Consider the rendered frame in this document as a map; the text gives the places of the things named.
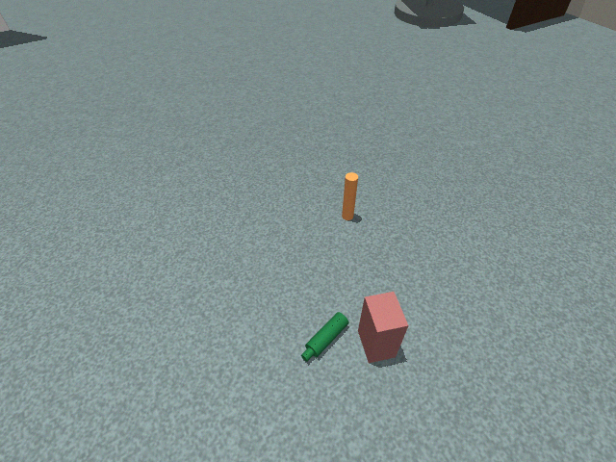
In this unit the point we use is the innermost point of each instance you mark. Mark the office chair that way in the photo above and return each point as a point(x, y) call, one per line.
point(429, 13)

